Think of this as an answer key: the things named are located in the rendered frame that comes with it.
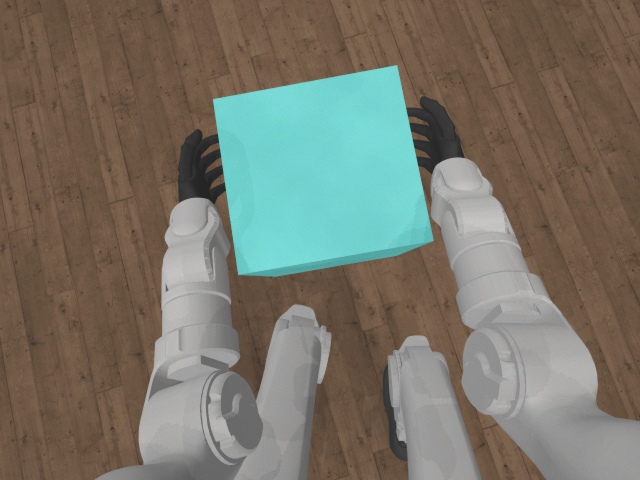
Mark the robot left forearm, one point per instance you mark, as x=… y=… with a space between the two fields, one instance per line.
x=197 y=334

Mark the right robot upper arm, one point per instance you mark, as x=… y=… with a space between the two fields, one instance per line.
x=539 y=383

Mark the robot right hand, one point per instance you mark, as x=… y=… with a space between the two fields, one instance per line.
x=444 y=142

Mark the right robot thigh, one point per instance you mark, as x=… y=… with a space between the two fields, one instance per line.
x=438 y=445

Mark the robot right forearm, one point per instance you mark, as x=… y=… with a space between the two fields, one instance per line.
x=494 y=282

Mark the robot thigh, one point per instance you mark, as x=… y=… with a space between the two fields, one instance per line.
x=296 y=362
x=438 y=445

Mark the left robot thigh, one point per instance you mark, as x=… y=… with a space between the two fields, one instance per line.
x=296 y=362

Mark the left robot upper arm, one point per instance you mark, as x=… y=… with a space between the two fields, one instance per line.
x=200 y=429

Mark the carton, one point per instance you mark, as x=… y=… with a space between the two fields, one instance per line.
x=321 y=174

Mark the robot left hand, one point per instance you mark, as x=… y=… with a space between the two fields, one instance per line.
x=193 y=182

